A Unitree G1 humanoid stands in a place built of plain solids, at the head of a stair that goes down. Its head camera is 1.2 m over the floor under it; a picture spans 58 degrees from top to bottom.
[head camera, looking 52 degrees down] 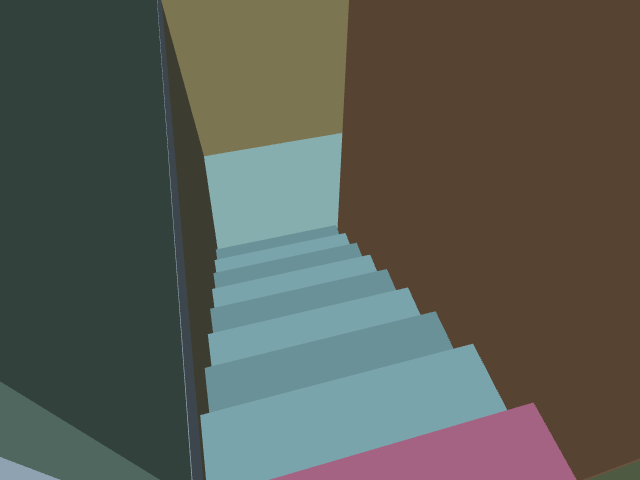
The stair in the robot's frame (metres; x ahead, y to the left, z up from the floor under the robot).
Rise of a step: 0.17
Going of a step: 0.22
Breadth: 0.91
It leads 15 degrees to the left of straight ahead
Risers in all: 9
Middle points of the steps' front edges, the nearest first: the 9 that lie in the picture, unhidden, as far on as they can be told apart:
0.26 -0.14 0.00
0.51 -0.08 -0.16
0.72 -0.02 -0.33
0.93 0.04 -0.49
1.15 0.09 -0.66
1.36 0.15 -0.82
1.57 0.21 -0.99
1.79 0.26 -1.15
2.00 0.32 -1.32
